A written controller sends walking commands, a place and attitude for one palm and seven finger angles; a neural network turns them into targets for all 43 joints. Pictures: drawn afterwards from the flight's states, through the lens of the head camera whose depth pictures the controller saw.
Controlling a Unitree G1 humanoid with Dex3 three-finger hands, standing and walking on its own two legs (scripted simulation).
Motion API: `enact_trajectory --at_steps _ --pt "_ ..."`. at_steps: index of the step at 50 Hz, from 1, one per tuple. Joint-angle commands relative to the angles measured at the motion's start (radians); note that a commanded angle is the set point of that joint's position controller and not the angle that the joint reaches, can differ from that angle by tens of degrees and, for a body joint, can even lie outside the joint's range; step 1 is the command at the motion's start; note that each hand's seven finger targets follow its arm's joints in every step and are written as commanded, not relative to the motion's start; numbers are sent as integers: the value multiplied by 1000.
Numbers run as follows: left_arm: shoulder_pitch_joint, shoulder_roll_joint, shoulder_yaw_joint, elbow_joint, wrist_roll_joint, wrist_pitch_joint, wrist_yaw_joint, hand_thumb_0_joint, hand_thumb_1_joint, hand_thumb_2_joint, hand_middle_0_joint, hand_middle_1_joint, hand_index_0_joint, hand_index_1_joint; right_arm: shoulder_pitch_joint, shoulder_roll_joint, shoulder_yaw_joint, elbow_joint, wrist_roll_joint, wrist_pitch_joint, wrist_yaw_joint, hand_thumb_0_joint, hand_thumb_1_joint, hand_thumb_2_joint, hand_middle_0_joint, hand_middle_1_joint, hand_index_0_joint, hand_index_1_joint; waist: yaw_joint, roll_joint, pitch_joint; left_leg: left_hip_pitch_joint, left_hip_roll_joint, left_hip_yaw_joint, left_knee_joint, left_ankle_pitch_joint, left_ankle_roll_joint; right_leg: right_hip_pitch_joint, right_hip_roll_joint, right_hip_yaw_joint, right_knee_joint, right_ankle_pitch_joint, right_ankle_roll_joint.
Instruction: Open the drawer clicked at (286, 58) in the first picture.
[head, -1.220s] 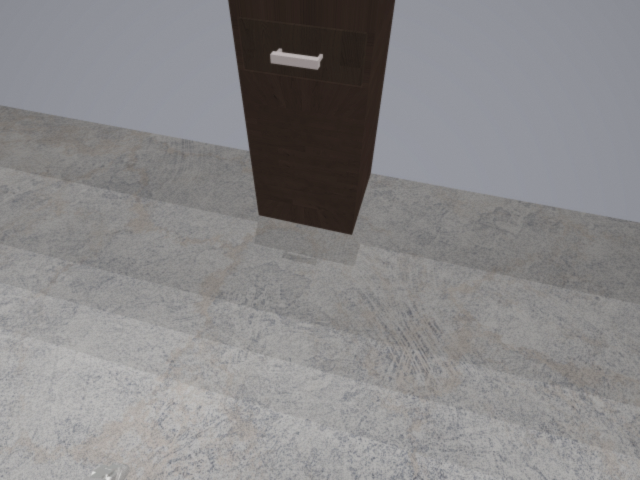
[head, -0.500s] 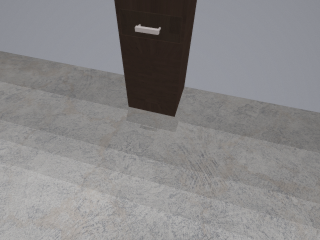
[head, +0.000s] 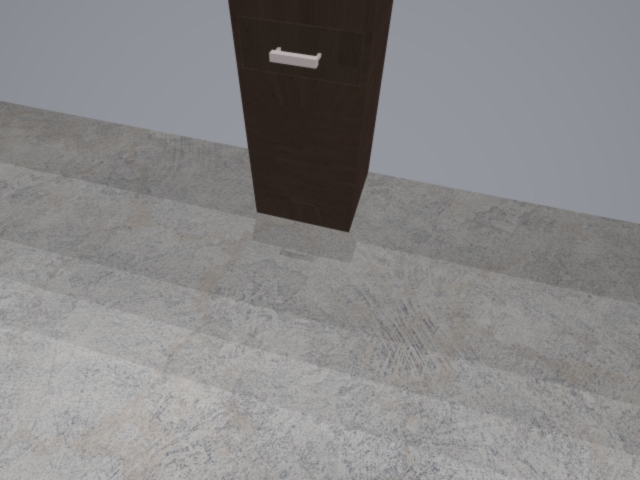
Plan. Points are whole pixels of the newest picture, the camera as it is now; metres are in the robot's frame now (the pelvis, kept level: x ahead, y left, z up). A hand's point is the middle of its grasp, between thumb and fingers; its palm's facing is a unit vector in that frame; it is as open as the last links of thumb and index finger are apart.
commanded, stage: look at it before walking up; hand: left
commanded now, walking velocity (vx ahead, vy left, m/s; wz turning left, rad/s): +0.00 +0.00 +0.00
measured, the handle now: (296, 56) +1.25 +0.15 -0.02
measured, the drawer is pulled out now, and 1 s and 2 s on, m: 0.00 0.00 0.00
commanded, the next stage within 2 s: walk to a spot facing it in 0.22 s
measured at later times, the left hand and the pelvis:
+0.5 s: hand out of the picture +0.06 +0.23 -0.17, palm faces +0.03 -0.96 -0.28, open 7.3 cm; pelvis +0.02 +0.00 -0.01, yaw +3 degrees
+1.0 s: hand (170, 446) +0.20 +0.24 -0.17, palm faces +0.20 -0.97 -0.16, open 7.3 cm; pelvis +0.17 +0.05 +0.00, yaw +12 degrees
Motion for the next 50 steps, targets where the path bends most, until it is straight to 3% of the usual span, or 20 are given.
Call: enact_trajectory --at_steps 1,16,18,20,21,23,24,25,28,30,31,32,33,34,35,37,40,45,49,50 --pt "-29 203 38 -62 -2 -27 12 0 900 900 -200 -300 -200 -300 -44 -213 -41 -65 4 -25 -19 0 -900 -900 200 300 200 300 2 17 -74 24 111 -93 -55 152 38 5 -119 99 -60 130 -30" --pt "-26 205 38 -56 -1 -28 12 0 900 900 -200 -300 -200 -300 -44 -215 -39 -63 5 -24 -19 0 -900 -900 200 300 200 300 1 22 -72 38 114 -90 -64 173 36 17 -119 98 -66 163 -28" --pt "45 89 14 -27 -1 -9 17 0 900 900 -200 -300 -200 -300 15 -91 -9 -38 -3 -4 -12 0 -900 -900 200 300 200 300 5 4 -76 10 95 -77 -37 60 23 25 -118 80 -58 5 -8" --pt "85 99 23 -30 7 4 12 0 900 900 -200 -300 -200 -300 43 -85 -13 -46 -9 10 -8 0 -900 -900 200 300 200 300 16 -29 -9 -103 65 -72 8 -144 30 1 -125 106 -80 -252 -18" --pt "104 114 31 -34 9 7 8 0 900 900 -200 -300 -200 -300 42 -81 -15 -58 -12 14 -5 0 -900 -900 200 300 200 300 26 -62 42 -188 37 -58 52 -232 28 -4 -147 139 -108 -356 -34" --pt "168 153 56 -47 13 5 8 0 900 900 -200 -300 -200 -300 45 -63 -23 -95 -13 18 -4 0 -900 -900 200 300 200 300 48 -193 70 -319 2 24 262 -265 19 25 -279 281 -212 -500 -107" --pt "194 158 63 -56 13 -2 11 0 900 900 -200 -300 -200 -300 32 -66 -31 -117 -11 15 -1 0 -900 -900 200 300 200 300 56 -197 79 -368 22 25 363 -291 21 43 -337 326 -235 -487 -149" --pt "196 153 69 -61 15 -15 13 0 900 900 -200 -300 -200 -300 22 -63 -37 -132 -10 7 4 0 -900 -900 200 300 200 300 51 -161 89 -400 54 21 417 -289 23 54 -371 322 -232 -415 -178" --pt "163 130 74 -78 18 -33 10 0 900 900 -200 -300 -200 -300 83 -7 -40 -137 -4 -7 19 0 -900 -900 200 300 200 300 6 -102 62 -277 67 74 299 -225 21 12 -338 128 -135 -189 -151" --pt "135 94 73 -85 10 -27 7 0 900 900 -200 -300 -200 -300 240 3 -46 -93 -3 -16 16 0 -900 -900 200 300 200 300 -59 -27 25 19 27 112 118 -111 26 -165 -250 -24 20 -222 -80" --pt "142 37 63 -98 3 -21 0 0 900 900 -200 -300 -200 -300 354 -57 -66 -62 -11 -20 7 0 -900 -900 200 300 200 300 -99 173 9 137 129 -111 -14 -271 75 -304 -148 -120 271 -239 -24" --pt "108 -30 47 -145 0 -21 -8 0 900 900 -200 -300 -200 -300 465 -149 -93 -44 -20 -26 -6 0 -900 -900 200 300 200 300 -126 375 27 186 363 -508 -208 -410 183 -518 -21 -177 582 -392 29" --pt "41 -12 50 -172 14 -28 -1 0 900 900 -200 -300 -200 -300 470 -127 -85 -39 -12 -23 -10 0 -900 -900 200 300 200 300 -120 237 65 121 392 -578 -240 -439 235 -568 -59 -51 718 -370 -1" --pt "20 -15 53 -171 18 -37 -3 0 900 900 -200 -300 -200 -300 436 -91 -79 -50 -7 -27 -15 0 -900 -900 200 300 200 300 -99 146 72 95 375 -568 -222 -394 250 -608 -88 -15 790 -293 -7" --pt "27 -29 56 -153 18 -42 -9 0 900 900 -200 -300 -200 -300 393 -50 -71 -58 -6 -37 -19 0 -900 -900 200 300 200 300 -82 108 92 59 346 -487 -228 -349 241 -603 -117 4 799 -220 -3" --pt "93 -57 53 -118 20 -42 -18 0 900 900 -200 -300 -200 -300 344 1 -58 -59 -5 -59 -25 0 -900 -900 200 300 200 300 -37 98 64 22 272 -329 -212 -167 210 -522 -133 -10 733 -133 14" --pt "121 -91 49 -106 17 -31 -19 0 900 900 -200 -300 -200 -300 351 22 -61 -38 2 -71 -30 0 -900 -900 200 300 200 300 -17 91 43 22 227 -209 -205 -5 210 -477 -131 -40 642 -67 34" --pt "17 -118 57 -142 14 -34 -19 0 900 900 -200 -300 -200 -300 398 50 -68 -3 -1 -72 -32 0 -900 -900 200 300 200 300 -40 103 90 43 216 -162 -215 39 212 -478 -128 -75 441 0 48" --pt "-58 -122 67 -170 12 -44 -21 0 900 900 -200 -300 -200 -300 416 54 -76 11 -12 -68 -31 0 -900 -900 200 300 200 300 -61 121 123 40 222 -150 -180 104 203 -402 -100 -107 307 -5 33" --pt "-56 -123 70 -171 12 -47 -22 0 900 900 -200 -300 -200 -300 406 47 -77 11 -15 -68 -32 0 -900 -900 200 300 200 300 -51 124 119 44 225 -145 -158 138 199 -371 -93 -111 275 -8 27"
